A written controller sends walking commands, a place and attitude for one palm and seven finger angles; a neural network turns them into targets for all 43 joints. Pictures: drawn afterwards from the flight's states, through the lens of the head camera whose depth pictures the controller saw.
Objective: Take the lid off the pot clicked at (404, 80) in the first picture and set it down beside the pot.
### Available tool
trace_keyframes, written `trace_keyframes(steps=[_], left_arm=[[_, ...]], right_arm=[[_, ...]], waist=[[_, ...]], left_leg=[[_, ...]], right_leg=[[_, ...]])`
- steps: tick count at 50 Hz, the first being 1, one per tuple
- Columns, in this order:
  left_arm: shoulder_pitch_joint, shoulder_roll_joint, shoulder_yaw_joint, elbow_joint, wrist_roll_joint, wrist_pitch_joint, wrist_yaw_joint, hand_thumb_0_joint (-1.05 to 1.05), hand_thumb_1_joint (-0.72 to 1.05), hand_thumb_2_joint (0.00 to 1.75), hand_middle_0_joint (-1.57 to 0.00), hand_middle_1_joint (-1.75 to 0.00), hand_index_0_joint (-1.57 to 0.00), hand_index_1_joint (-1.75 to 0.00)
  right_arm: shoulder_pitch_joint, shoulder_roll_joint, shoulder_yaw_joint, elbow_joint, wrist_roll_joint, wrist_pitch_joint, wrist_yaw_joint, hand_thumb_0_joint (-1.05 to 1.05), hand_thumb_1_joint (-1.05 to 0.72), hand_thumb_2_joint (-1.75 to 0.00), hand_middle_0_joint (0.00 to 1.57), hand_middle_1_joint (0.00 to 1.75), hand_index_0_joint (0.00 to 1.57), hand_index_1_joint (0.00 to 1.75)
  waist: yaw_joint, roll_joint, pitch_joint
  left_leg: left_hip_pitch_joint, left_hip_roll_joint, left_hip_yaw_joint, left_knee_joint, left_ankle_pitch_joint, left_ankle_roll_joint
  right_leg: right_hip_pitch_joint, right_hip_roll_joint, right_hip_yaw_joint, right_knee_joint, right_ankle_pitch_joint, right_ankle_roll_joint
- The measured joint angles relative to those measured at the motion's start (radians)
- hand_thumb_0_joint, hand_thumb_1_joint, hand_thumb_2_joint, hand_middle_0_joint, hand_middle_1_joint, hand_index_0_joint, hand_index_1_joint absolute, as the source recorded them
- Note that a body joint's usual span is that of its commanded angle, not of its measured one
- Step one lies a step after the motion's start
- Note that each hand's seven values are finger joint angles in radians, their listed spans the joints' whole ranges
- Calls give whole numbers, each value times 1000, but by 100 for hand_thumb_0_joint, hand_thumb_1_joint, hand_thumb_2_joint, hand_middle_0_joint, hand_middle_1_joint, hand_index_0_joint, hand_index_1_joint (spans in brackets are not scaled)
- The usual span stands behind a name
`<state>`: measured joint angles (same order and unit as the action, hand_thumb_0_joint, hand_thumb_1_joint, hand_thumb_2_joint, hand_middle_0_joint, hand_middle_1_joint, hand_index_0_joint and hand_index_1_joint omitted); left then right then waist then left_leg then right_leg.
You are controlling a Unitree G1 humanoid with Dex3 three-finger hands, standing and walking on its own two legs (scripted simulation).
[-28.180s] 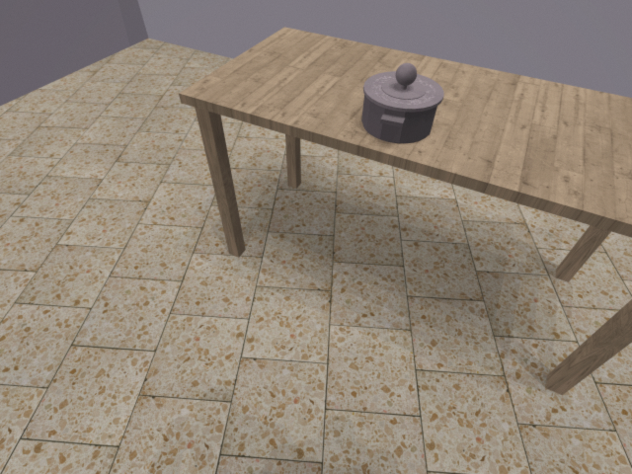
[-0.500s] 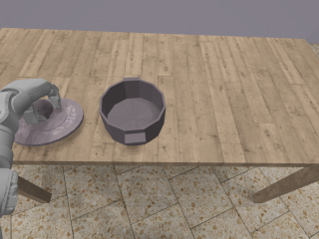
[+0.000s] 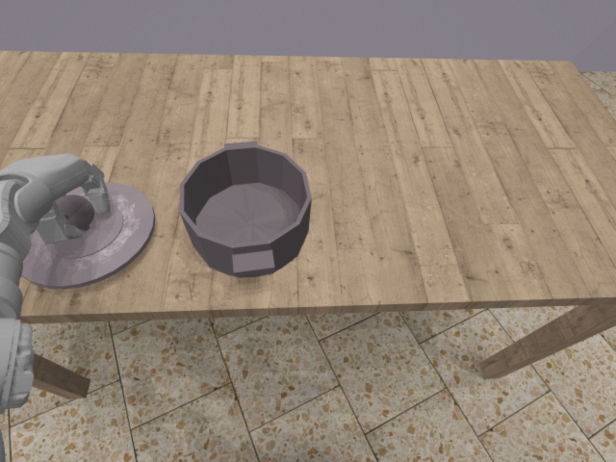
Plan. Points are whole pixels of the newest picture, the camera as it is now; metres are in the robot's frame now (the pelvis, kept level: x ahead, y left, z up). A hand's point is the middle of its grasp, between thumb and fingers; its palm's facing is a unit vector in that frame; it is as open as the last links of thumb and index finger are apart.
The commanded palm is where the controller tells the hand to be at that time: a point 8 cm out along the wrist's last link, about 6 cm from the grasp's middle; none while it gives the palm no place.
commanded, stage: open the fingers wide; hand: left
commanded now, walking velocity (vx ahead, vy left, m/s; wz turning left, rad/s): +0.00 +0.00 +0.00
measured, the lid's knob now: (73, 212) +0.45 +0.32 +0.02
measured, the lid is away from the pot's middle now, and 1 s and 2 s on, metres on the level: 0.24 0.25 0.25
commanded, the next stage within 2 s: raise the empty hand in 1.06 s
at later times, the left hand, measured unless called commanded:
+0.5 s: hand (60, 223) +0.42 +0.32 +0.04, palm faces -0.47 -0.09 -0.88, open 7.8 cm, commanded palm +0.44 +0.31 +0.10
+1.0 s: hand (67, 218) +0.43 +0.31 +0.04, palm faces -0.44 -0.08 -0.89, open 10.8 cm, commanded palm +0.44 +0.31 +0.10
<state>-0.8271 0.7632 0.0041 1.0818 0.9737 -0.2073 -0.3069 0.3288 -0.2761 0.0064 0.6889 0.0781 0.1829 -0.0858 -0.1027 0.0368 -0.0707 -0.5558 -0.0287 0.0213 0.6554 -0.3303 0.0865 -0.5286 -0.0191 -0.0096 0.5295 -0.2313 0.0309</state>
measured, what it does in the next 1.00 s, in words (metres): stands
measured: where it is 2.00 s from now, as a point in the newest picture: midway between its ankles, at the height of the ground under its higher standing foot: outside the picture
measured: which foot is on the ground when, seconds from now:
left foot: down 0.00-1.00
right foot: down 0.00-1.00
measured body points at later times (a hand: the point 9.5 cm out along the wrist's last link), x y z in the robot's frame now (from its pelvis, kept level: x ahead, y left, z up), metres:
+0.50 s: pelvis -0.01 +0.00 +0.00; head +0.07 +0.02 +0.44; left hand +0.44 +0.32 +0.09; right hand +0.03 -0.28 -0.12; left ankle -0.01 +0.06 -0.72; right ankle +0.01 -0.16 -0.72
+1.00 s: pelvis +0.00 +0.01 +0.00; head +0.08 +0.02 +0.44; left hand +0.45 +0.32 +0.09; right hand +0.04 -0.27 -0.12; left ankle -0.01 +0.06 -0.72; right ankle +0.01 -0.16 -0.72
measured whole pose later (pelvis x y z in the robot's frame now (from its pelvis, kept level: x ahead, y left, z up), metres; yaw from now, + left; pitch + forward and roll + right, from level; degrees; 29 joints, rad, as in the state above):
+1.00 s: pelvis +0.00 +0.01 +0.00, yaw +0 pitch +13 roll -4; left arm -0.79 0.73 0.00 1.00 0.99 -0.20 -0.26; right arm 0.31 -0.26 0.00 0.66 0.08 0.20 -0.07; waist -0.09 0.04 -0.07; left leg -0.57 -0.03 0.02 0.68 -0.34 0.09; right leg -0.54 -0.02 -0.01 0.54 -0.24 0.02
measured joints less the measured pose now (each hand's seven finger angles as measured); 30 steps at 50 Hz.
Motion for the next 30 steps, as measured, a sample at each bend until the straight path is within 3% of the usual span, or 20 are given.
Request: trace_keyframes(steps=[5,11,21,30], left_arm=[[44,3,21,-46,17,-28,25,1,18,85,-66,-90,-71,-94],[33,-6,9,-40,22,-14,48,1,21,83,-64,-91,-69,-95],[12,-6,-16,-26,22,14,37,1,25,81,-60,-92,-64,-95],[16,-4,-11,-38,8,4,27,0,22,75,-53,-92,-55,-94]], right_arm=[[-2,5,-5,-10,-4,14,0,0,-90,-90,20,30,20,30],[-12,3,-2,-13,1,13,-1,0,-90,-90,20,30,20,30],[-18,0,5,-21,6,-7,-7,0,-90,-90,20,30,20,30],[-8,4,4,-16,4,-2,-4,0,-90,-90,20,30,20,30]], waist=[[1,-5,-2],[6,-9,1],[4,-8,-3],[7,-6,-7]], left_leg=[[-12,4,1,14,-3,-1],[-25,4,-4,27,-3,0],[-32,2,-4,38,-8,3],[-30,1,-2,41,-15,5]], right_leg=[[-10,4,1,9,-1,-7],[-20,4,-4,19,-1,-13],[-26,3,-4,28,-6,-12],[-23,3,-2,28,-10,-11]])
